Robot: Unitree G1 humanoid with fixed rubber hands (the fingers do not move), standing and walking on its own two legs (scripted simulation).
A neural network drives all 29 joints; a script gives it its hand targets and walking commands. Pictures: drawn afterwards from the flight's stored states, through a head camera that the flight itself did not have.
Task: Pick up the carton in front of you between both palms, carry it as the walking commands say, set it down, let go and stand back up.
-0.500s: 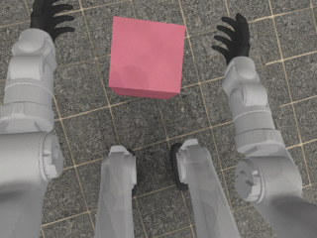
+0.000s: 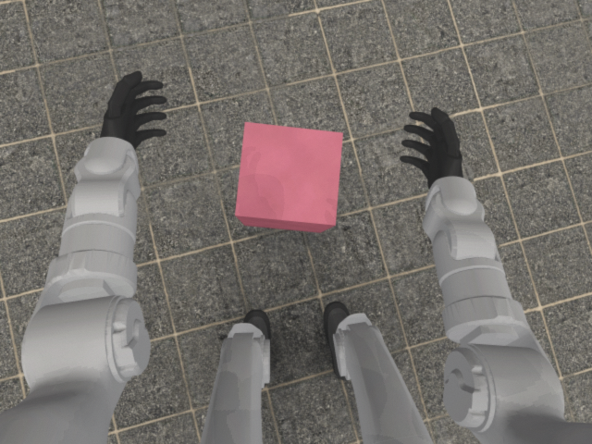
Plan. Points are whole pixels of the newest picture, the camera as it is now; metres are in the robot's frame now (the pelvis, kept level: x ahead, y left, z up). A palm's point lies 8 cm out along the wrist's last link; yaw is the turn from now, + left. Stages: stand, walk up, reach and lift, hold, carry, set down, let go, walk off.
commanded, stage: let go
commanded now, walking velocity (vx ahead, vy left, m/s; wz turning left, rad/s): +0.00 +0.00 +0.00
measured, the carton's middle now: (287, 185) +0.51 -0.01 -0.53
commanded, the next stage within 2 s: stand in 1.18 s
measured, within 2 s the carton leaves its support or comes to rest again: neither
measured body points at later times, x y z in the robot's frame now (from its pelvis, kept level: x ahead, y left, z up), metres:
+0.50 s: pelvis +0.07 -0.02 +0.10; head +0.20 -0.01 +0.53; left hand +0.34 +0.21 +0.00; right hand +0.30 -0.25 +0.01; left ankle +0.06 +0.10 -0.62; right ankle +0.06 -0.13 -0.62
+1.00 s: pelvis +0.08 -0.02 +0.12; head +0.09 -0.02 +0.57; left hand +0.25 +0.22 +0.05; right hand +0.26 -0.25 +0.05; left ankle +0.06 +0.10 -0.62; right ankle +0.06 -0.13 -0.62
